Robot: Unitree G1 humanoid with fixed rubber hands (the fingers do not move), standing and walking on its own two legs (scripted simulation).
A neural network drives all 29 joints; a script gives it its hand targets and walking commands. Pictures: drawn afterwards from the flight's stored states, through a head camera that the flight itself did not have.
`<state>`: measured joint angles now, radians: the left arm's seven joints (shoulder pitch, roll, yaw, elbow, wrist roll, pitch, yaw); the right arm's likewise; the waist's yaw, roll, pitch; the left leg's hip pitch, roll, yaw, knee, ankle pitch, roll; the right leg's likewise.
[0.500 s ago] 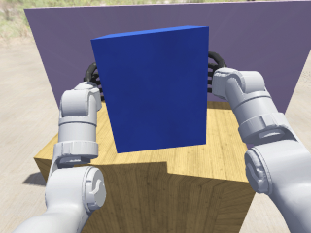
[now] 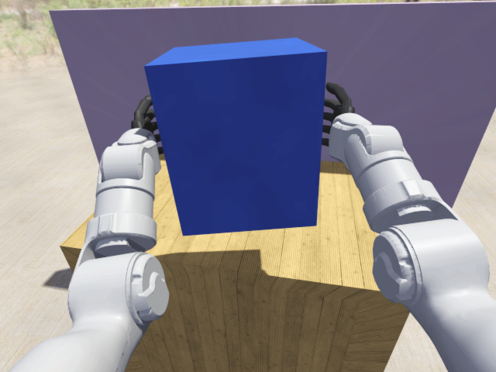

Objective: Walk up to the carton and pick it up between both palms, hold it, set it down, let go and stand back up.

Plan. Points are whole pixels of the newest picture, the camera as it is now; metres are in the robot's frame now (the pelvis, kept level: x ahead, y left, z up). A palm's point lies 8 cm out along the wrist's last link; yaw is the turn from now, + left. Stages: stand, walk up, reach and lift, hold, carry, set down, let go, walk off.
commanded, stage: set down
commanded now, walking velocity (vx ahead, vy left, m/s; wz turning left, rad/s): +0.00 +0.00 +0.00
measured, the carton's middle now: (242, 132) +0.42 +0.02 +0.28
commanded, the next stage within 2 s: none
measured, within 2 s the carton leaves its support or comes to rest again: neither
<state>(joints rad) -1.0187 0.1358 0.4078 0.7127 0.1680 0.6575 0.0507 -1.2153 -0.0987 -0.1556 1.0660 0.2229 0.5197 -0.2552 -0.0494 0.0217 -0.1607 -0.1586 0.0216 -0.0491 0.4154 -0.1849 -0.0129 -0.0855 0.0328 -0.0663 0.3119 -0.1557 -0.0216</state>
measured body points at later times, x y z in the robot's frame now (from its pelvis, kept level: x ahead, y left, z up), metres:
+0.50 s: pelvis +0.03 +0.01 +0.00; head -0.02 +0.04 +0.45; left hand +0.45 +0.16 +0.22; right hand +0.44 -0.15 +0.22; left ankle +0.03 +0.12 -0.75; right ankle +0.02 -0.10 -0.75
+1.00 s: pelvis +0.05 +0.01 +0.00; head -0.01 +0.02 +0.45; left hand +0.46 +0.17 +0.21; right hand +0.46 -0.14 +0.20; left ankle +0.03 +0.12 -0.75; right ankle +0.02 -0.10 -0.75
